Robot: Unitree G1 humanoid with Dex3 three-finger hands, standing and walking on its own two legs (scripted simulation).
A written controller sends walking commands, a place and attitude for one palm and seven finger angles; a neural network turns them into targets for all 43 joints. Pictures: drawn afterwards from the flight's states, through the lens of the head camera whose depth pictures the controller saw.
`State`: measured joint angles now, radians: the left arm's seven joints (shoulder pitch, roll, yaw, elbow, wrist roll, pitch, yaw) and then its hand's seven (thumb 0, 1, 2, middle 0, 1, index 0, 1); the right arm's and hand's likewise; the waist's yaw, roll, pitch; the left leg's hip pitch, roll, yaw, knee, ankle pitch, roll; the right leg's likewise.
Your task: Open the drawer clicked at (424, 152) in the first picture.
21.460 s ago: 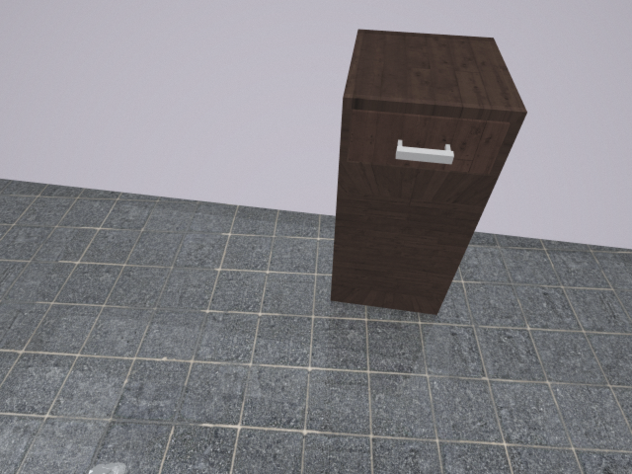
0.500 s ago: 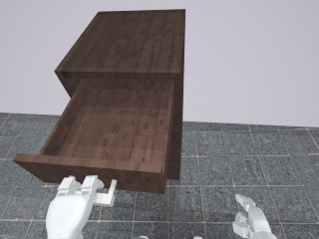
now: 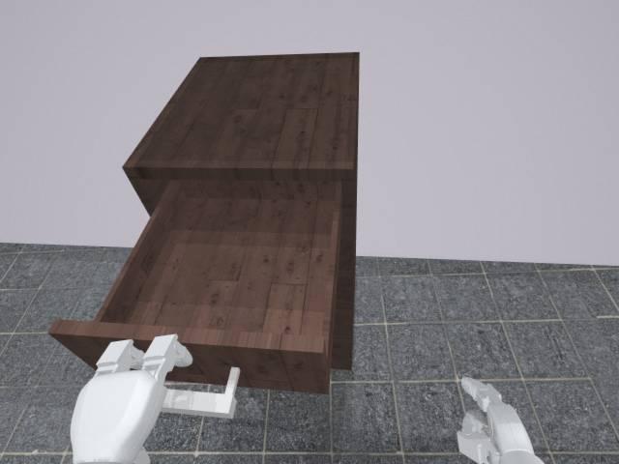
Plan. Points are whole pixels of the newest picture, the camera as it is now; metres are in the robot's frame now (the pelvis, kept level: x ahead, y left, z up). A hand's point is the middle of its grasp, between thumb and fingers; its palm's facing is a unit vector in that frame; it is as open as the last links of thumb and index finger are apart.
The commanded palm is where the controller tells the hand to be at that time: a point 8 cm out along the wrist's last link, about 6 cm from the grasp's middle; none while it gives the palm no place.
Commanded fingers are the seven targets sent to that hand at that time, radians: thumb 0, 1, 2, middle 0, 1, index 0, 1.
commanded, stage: lift the hand off the handle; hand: left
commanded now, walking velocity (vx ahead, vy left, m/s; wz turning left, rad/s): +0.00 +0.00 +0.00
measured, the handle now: (188, 386) +0.22 +0.20 -0.01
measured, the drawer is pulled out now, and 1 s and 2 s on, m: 0.30 0.30 0.30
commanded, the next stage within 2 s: draw the hand back to the body in 0.78 s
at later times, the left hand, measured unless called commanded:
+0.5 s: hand (131, 377) +0.18 +0.21 +0.10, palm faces +0.11 -0.19 -0.98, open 13.8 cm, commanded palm +0.14 +0.20 +0.17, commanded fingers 0.00 -0.50 0.30 -0.30 -1.20 -0.30 -1.20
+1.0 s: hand (120, 365) +0.18 +0.21 +0.13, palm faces +0.10 -0.15 -0.98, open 13.8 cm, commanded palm +0.14 +0.21 +0.19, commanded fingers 0.00 -0.50 0.30 -0.30 -1.20 -0.30 -1.20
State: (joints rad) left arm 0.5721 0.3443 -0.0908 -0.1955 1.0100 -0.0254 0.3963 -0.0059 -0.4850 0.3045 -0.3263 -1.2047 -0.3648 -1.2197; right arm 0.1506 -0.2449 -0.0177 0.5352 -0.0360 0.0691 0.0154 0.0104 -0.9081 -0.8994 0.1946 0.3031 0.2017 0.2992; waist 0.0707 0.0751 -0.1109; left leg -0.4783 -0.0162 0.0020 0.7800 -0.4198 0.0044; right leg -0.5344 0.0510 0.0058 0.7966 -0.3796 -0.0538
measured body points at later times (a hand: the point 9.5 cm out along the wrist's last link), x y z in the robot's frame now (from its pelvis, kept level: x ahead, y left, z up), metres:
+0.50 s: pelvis +0.02 +0.02 +0.01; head +0.01 -0.02 +0.46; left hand +0.17 +0.22 +0.15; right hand +0.24 -0.17 -0.07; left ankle -0.02 +0.12 -0.71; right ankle +0.01 -0.09 -0.71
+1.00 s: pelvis +0.01 +0.01 +0.02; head +0.00 -0.04 +0.47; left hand +0.17 +0.21 +0.18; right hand +0.24 -0.17 -0.06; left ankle -0.02 +0.12 -0.71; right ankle +0.01 -0.09 -0.71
